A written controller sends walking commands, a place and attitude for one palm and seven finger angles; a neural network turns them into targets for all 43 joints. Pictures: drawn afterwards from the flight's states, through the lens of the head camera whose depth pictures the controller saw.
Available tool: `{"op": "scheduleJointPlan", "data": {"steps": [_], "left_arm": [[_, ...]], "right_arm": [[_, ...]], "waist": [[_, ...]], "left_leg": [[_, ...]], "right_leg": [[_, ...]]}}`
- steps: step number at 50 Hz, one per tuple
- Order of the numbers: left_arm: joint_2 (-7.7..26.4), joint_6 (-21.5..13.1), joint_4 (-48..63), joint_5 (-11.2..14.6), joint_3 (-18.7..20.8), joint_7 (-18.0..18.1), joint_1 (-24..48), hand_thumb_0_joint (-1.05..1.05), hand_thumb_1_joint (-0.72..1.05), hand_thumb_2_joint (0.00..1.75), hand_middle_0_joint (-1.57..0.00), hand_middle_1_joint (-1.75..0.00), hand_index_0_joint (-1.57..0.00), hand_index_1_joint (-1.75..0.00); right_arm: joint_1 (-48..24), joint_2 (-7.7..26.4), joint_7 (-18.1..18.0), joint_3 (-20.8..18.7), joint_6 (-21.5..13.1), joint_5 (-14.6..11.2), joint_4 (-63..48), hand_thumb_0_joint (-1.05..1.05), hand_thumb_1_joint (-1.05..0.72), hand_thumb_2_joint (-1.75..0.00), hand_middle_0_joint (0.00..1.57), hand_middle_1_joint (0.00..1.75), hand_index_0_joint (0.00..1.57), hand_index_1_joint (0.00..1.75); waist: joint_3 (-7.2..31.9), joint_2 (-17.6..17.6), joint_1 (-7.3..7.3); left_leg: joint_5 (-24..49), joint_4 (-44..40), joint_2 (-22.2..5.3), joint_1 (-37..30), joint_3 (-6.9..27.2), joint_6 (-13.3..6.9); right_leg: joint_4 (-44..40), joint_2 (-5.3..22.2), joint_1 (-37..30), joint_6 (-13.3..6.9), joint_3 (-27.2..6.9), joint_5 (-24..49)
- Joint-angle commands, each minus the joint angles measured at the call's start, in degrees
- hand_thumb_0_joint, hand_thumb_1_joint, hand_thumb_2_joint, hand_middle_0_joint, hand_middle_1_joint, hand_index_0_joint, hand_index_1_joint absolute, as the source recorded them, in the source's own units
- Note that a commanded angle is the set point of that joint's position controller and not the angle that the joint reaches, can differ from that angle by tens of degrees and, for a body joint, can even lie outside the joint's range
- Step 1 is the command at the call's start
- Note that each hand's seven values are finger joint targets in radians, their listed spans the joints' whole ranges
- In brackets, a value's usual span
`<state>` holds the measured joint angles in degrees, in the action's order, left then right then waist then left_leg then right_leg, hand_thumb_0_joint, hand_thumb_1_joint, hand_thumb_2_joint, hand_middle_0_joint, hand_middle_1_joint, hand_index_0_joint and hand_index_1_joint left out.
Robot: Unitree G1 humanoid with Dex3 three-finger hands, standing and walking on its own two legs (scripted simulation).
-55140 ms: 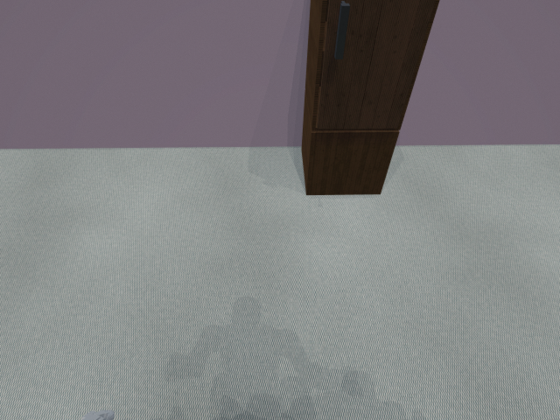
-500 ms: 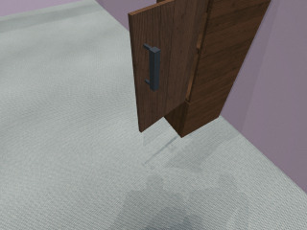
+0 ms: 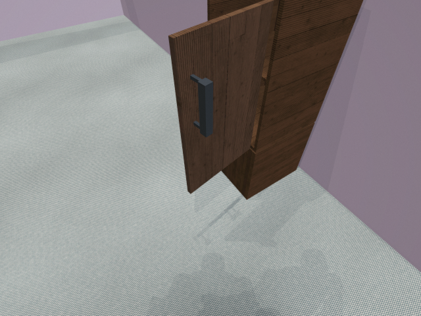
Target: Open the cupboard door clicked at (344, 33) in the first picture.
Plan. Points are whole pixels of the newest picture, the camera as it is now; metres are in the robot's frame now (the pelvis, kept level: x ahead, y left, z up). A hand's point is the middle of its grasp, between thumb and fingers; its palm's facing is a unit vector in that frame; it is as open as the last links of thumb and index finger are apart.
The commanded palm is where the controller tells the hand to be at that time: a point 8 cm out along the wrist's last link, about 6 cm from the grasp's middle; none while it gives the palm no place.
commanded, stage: let the arm hang, fingers relaxed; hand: left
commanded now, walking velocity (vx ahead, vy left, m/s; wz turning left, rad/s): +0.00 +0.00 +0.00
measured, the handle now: (200, 106) +0.61 +0.06 +0.06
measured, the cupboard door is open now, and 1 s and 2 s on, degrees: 100 100 100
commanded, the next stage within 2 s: look to check the result in 0.06 s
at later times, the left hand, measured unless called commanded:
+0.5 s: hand out of the picture +0.08 +0.22 -0.16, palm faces +0.00 -0.95 -0.32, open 7.4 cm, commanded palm none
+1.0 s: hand out of the picture +0.11 +0.20 -0.16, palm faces -0.02 -0.95 -0.30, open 7.4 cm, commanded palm none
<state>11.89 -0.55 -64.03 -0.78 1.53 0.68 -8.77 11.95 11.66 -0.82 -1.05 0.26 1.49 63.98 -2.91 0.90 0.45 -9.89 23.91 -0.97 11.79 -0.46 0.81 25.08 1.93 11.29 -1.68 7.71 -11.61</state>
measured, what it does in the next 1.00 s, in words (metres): stands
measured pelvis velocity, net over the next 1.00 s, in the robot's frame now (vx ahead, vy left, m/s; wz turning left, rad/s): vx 0.04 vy -0.02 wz -0.02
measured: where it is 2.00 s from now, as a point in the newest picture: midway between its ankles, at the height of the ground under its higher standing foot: outside the picture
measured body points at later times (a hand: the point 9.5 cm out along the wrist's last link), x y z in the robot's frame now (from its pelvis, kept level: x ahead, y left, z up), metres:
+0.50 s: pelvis +0.02 -0.01 +0.01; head +0.04 -0.02 +0.45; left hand +0.08 +0.27 -0.13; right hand +0.07 -0.28 -0.15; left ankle +0.03 +0.13 -0.74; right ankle +0.03 -0.10 -0.74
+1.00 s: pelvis +0.04 -0.02 +0.01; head +0.06 -0.03 +0.46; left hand +0.11 +0.25 -0.13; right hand +0.08 -0.28 -0.15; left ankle +0.04 +0.13 -0.74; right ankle +0.03 -0.10 -0.74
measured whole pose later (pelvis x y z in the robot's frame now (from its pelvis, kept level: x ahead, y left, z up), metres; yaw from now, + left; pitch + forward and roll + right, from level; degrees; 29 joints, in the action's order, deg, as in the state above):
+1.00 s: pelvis +0.04 -0.02 +0.01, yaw -1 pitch -2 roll +0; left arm 14.6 -1.3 -65.4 -0.5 0.8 0.8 -7.4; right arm 8.5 15.3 -1.0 -0.2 0.3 1.2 65.2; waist -3.3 1.4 0.5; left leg -10.4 18.1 -2.9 6.1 -1.3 2.3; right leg 18.7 -0.4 5.9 -2.6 7.0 -11.5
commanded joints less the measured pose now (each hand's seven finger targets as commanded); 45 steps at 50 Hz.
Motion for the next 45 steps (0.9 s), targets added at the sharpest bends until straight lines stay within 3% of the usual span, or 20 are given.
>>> {"op": "scheduleJointPlan", "data": {"steps": [1,23,31,33,36,45], "left_arm": [[10.55,-0.60,1.65,0.09,2.05,0.46,-0.97,0.00,0.90,0.90,-0.20,-0.30,-0.20,-0.30],[14.29,-1.26,0.81,0.34,1.69,0.44,1.62,0.00,0.90,0.90,-0.20,-0.30,-0.20,-0.30],[14.43,-1.36,0.71,0.34,1.50,0.53,1.90,0.00,0.90,0.90,-0.20,-0.30,-0.20,-0.30],[14.56,-1.44,0.95,0.30,1.61,0.60,1.70,0.00,0.90,0.90,-0.20,-0.30,-0.20,-0.30],[14.12,-1.37,0.90,0.33,1.46,0.59,2.05,0.00,0.90,0.90,-0.20,-0.30,-0.20,-0.30],[13.57,-1.46,1.17,0.36,1.48,0.72,1.50,0.00,0.90,0.90,-0.20,-0.30,-0.20,-0.30]], "right_arm": [[1.10,8.11,-0.31,-1.20,-0.62,-0.08,-1.62,0.00,-0.90,-0.90,0.20,0.30,0.20,0.30],[-3.77,13.13,-0.44,-0.83,-0.67,-0.44,-1.49,0.00,-0.90,-0.90,0.20,0.30,0.20,0.30],[-4.05,13.02,-0.41,-0.67,-0.76,-0.35,-1.24,0.00,-0.90,-0.90,0.20,0.30,0.20,0.30],[-4.12,13.30,-0.45,-0.79,-0.71,-0.46,-1.51,0.00,-0.90,-0.90,0.20,0.30,0.20,0.30],[-3.90,12.81,-0.44,-0.67,-0.70,-0.35,-1.27,0.00,-0.90,-0.90,0.20,0.30,0.20,0.30],[-3.22,12.27,-0.64,-0.65,-0.79,-0.38,-1.33,0.00,-0.90,-0.90,0.20,0.30,0.20,0.30]], "waist": [[0.01,0.37,-0.45],[3.09,-0.29,-0.45],[4.03,-0.09,-0.29],[3.88,-1.49,-0.45],[3.17,-0.04,-0.25],[2.97,-0.59,-0.24]], "left_leg": [[1.78,-5.52,-4.51,1.25,4.24,-1.93],[7.42,-6.65,-5.86,-4.12,3.56,-1.60],[8.47,-7.34,-6.00,-5.14,3.41,-1.43],[8.41,-7.22,-5.93,-5.36,3.18,-1.43],[7.71,-7.68,-5.99,-4.80,3.17,-1.30],[8.68,-7.59,-6.10,-5.35,2.83,-1.23]], "right_leg": [[-8.11,6.51,-1.23,-1.84,-7.37,-3.80],[-9.72,6.58,-5.10,-1.41,-7.25,6.70],[-9.88,6.64,-6.49,-1.26,-7.72,9.32],[-10.13,6.53,-6.35,-1.06,-7.50,9.71],[-10.36,6.53,-6.30,-1.16,-7.84,8.74],[-10.20,6.34,-6.59,-1.18,-7.85,11.33]]}}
